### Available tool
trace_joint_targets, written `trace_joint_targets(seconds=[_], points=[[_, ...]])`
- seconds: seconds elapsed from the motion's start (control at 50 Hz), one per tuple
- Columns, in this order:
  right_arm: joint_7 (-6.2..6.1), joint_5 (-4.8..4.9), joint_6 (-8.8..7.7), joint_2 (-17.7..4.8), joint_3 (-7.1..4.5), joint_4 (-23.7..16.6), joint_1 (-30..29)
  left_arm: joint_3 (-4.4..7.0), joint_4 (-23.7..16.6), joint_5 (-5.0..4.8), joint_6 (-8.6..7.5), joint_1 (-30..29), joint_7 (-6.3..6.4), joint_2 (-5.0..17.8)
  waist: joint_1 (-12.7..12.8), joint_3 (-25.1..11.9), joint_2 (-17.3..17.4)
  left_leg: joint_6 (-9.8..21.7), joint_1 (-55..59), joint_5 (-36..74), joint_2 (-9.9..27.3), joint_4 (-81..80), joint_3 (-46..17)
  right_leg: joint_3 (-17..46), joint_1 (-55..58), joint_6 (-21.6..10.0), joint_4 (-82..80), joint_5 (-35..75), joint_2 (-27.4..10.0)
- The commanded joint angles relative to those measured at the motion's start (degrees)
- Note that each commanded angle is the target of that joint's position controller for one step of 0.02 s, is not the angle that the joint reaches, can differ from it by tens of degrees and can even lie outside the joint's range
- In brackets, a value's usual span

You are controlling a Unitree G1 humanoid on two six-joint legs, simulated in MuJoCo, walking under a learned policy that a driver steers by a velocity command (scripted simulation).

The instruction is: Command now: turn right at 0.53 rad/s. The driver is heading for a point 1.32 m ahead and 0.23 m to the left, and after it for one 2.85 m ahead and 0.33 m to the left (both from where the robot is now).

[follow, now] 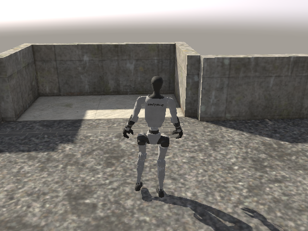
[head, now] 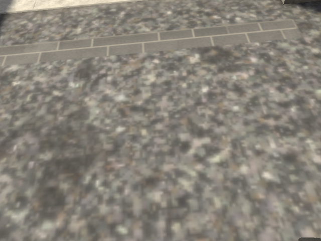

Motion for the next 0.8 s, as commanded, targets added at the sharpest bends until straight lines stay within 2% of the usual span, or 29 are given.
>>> trace_joint_targets(seconds=[0.02,0.1,0.16,0.2,0.22,0.24,0.26,0.28,0.3,0.32,0.36,0.38,0.42,0.46,0.48,0.5,0.52,0.54,0.58,0.6,0.62,0.64,0.66,0.68,0.72,0.74,0.76,0.78,0.8], points=[[0.44,0.16,-0.52,-3.38,-0.4,-3.18,-1.52,2.23,-4.21,0.61,-0.2,-0.28,0.49,8.13,0.91,-7.7,-8.44,-0.64,-0.46,1.05,1.15,-4.34,-0.09,14.55,10.05,-7.16,-5.51,12.8,-14.13],[0.99,0.29,-1.0,-4.15,-0.35,-3.42,-1.49,1.68,-4.6,1.31,0.13,-1.5,-0.43,7.85,1.84,-6.01,-8.91,0.22,3.95,-2.2,1.9,-8.51,0.77,17.05,7.76,-8.47,-4.79,12.91,-14.45],[1.57,0.47,-1.69,-4.3,-0.28,-3.54,-0.62,1.23,-4.6,1.21,0.17,-2.6,-1.13,7.33,1.93,-6.05,-8.91,1.1,8.57,-4.46,2.01,-13.83,1.67,18.44,8.14,-9.0,-3.53,17.04,-14.12],[2.08,0.49,-2.19,-3.77,-0.18,-3.17,1.25,0.8,-4.49,0.68,0.11,-4.09,-1.38,6.41,0.38,-6.19,-8.62,2.06,13.95,-0.77,1.92,-22.78,2.4,18.36,8.19,-8.11,-2.29,18.04,-12.66],[2.38,0.24,-2.5,-3.31,-0.09,-2.71,2.8,0.52,-4.28,0.29,0.06,-4.56,-1.41,5.68,-1.03,-5.96,-8.05,2.94,19.03,6.87,2.11,-31.03,2.77,17.52,6.86,-6.5,-1.79,16.0,-11.14],[2.42,-0.61,-2.7,-4.69,-0.32,-2.8,3.43,0.34,-3.82,0.54,-0.25,-2.77,-1.4,4.8,-0.64,-6.35,-6.23,4.21,24.27,14.03,5.1,-33.58,0.39,16.45,4.71,-3.96,-0.97,10.03,-9.3],[2.14,-1.7,-2.63,-8.29,-0.89,-3.67,4.04,-0.1,-3.6,1.75,-0.84,0.27,-1.56,3.32,1.53,-7.93,2.25,7.76,29.32,26.6,13.5,-33.48,-7.21,11.34,0.95,-0.63,5.36,-2.15,-4.65],[2.03,-2.18,-2.33,-8.23,-0.68,-2.72,2.65,0.07,-3.78,1.32,-1.37,1.49,-1.77,3.19,3.89,-6.48,12.33,15.21,26.91,31.41,19.02,-34.12,-13.44,3.59,-2.26,2.65,8.73,-14.4,0.43],[1.98,-1.64,-2.33,-5.21,0.02,-3.33,2.0,0.65,-3.52,1.66,-1.65,-0.42,-1.64,5.56,1.76,-6.36,11.46,18.22,25.34,27.28,20.69,-36.03,-16.03,1.53,-2.0,5.0,10.78,-16.56,-1.36],[1.78,-1.1,-2.28,-5.02,0.07,-3.23,1.82,1.07,-3.7,1.21,-1.62,-3.16,-1.56,5.99,0.63,-5.81,10.21,17.5,26.02,24.08,19.13,-35.68,-15.07,0.34,-2.31,5.92,11.98,-15.16,-2.2],[1.33,-0.29,-2.14,-6.06,0.01,-3.3,1.31,0.81,-3.27,1.32,-0.88,-3.97,-1.59,3.77,0.17,-5.57,8.93,15.81,26.27,21.77,17.38,-34.95,-12.63,-1.0,-1.93,7.27,12.2,-14.23,-3.7],[1.18,-0.25,-1.96,-5.77,0.26,-3.38,0.62,0.46,-2.58,1.19,-0.72,-2.98,-1.83,2.23,0.79,-5.46,8.32,14.93,24.93,21.98,16.27,-34.39,-10.73,-1.88,0.22,7.53,11.03,-13.83,-4.47],[1.48,-0.05,-1.41,-4.65,0.72,-3.26,0.47,-0.1,-1.03,1.06,-0.78,-1.21,-2.22,-0.08,1.57,-4.68,7.72,12.3,22.45,19.39,12.04,-32.84,-5.96,-4.63,5.68,7.07,1.97,-5.69,-3.94],[2.05,-0.38,-1.61,-3.49,1.18,-2.74,3.29,0.12,-1.12,1.63,-0.71,-1.7,-2.35,0.99,0.48,-4.76,6.25,9.26,20.85,12.65,9.75,-31.78,-4.43,-2.98,9.58,6.17,-0.65,3.87,-5.35],[2.47,-0.76,-2.0,-3.46,1.29,-2.84,4.36,0.42,-1.72,1.69,-0.66,-1.86,-2.22,2.69,-0.55,-4.24,3.54,7.8,19.29,8.15,8.14,-30.78,-3.42,-1.3,10.08,5.04,-0.03,8.4,-6.89],[2.78,-0.65,-2.24,-3.63,1.22,-3.07,5.4,1.03,-0.57,1.47,-0.78,-1.44,-2.23,4.37,-2.01,-3.55,-1.17,6.5,19.77,5.36,5.89,-30.84,-0.53,-1.32,7.32,3.35,1.67,4.73,-6.28],[2.78,-0.56,-2.31,-4.26,1.15,-2.98,3.69,0.88,-0.82,1.55,-1.08,-0.91,-2.39,2.71,-0.22,-3.08,-0.17,5.8,20.87,4.6,5.56,-29.22,0.48,-1.1,5.56,2.84,0.68,2.35,-6.05],[2.74,-0.41,-2.28,-3.43,1.29,-3.31,2.79,0.57,-0.39,1.81,-1.38,-0.59,-2.36,1.89,-0.29,-2.85,-0.76,5.67,21.01,4.82,5.28,-28.37,1.15,-0.6,4.98,2.93,-0.29,1.79,-6.45],[2.47,-0.3,-1.96,-2.54,1.44,-3.47,2.89,0.54,-0.39,1.76,-2.01,-1.12,-2.22,1.93,-0.73,-2.16,-2.49,5.64,21.24,7.03,4.93,-27.16,1.6,-0.23,4.13,3.13,-0.7,2.63,-6.62],[2.35,-0.32,-1.69,-2.44,1.36,-3.0,4.46,0.55,0.28,1.65,-2.07,0.89,-2.0,1.86,-0.77,-4.41,-3.02,6.07,21.79,-3.54,3.61,-26.75,2.76,-1.06,4.51,2.51,-0.85,-8.47,-5.6],[2.34,0.39,-1.51,-3.5,0.85,-2.81,5.51,1.02,0.56,1.1,-2.12,3.05,-2.03,2.89,-0.36,-2.66,-3.07,6.99,19.42,-16.95,2.64,-26.14,2.95,-0.83,2.41,1.09,-1.35,-24.28,-5.05],[2.33,1.09,-1.69,-4.11,0.64,-3.08,5.3,1.17,0.3,0.67,-2.48,4.13,-2.09,3.82,0.13,1.51,-3.33,8.07,15.15,-25.16,3.05,-25.98,1.8,1.26,-0.66,-0.5,-2.96,-34.41,-6.27],[2.44,2.0,-2.5,-4.12,0.65,-3.82,4.47,1.14,0.21,0.18,-3.33,5.71,-2.14,4.37,0.87,4.74,-4.53,8.93,11.23,-27.56,3.67,-25.04,1.13,4.93,-1.38,-2.48,-5.31,-38.93,-8.68],[2.61,2.64,-3.77,-3.34,0.81,-4.68,2.69,1.14,0.4,-0.24,-4.36,6.96,-2.14,4.83,1.48,6.33,-6.15,9.01,8.29,-22.87,3.59,-22.89,2.12,9.56,0.47,-4.3,-8.55,-38.94,-11.74],[3.19,2.81,-6.15,-0.92,1.16,-5.56,0.31,1.83,1.01,-0.41,-5.61,8.08,-2.21,7.08,1.6,6.1,-12.2,8.91,5.5,-8.0,1.96,-15.82,6.34,21.22,5.05,-8.34,-15.47,-38.37,-18.85],[3.53,2.77,-6.8,-1.27,1.08,-5.61,0.24,1.73,0.64,-0.62,-5.73,7.59,-2.29,6.78,1.41,6.24,-12.34,9.91,6.42,-7.43,2.72,-15.86,5.76,22.66,4.28,-9.17,-16.47,-36.8,-19.98],[3.9,2.87,-7.26,-1.06,1.1,-5.31,1.62,1.3,-0.25,-0.75,-5.69,5.81,-2.51,5.82,0.07,5.78,-11.55,11.06,10.36,-7.97,2.8,-18.52,6.03,20.47,2.28,-8.44,-16.2,-33.99,-19.16],[4.13,2.82,-7.5,-0.48,1.14,-3.82,5.61,0.81,-1.57,-0.87,-5.43,2.41,-2.83,4.81,-2.58,4.61,-10.81,12.0,18.99,-7.16,2.04,-24.12,7.43,15.2,-2.12,-6.53,-14.47,-30.71,-16.27],[4.21,2.34,-7.63,-1.16,0.61,-1.13,12.26,0.41,-2.73,-0.82,-5.28,-0.61,-2.89,3.57,-5.58,2.57,-10.13,11.81,29.54,-3.58,1.51,-25.85,7.7,9.88,-7.77,-4.32,-9.51,-26.47,-12.89]])
Velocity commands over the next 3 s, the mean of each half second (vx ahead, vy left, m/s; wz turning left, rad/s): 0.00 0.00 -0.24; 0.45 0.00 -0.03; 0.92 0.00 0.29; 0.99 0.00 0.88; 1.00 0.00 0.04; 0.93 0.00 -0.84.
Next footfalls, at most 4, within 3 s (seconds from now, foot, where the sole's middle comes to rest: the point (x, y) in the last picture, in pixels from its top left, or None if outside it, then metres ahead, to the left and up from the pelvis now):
0.24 left None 0.08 0.15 -0.78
1.20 right None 0.44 -0.13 -0.78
1.68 left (175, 151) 0.87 0.01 -0.78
2.12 right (166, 82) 1.33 0.05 -0.78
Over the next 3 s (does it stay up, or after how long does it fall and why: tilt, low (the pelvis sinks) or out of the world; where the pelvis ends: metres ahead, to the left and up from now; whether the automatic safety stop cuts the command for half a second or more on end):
stays up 1.80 0.39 -0.05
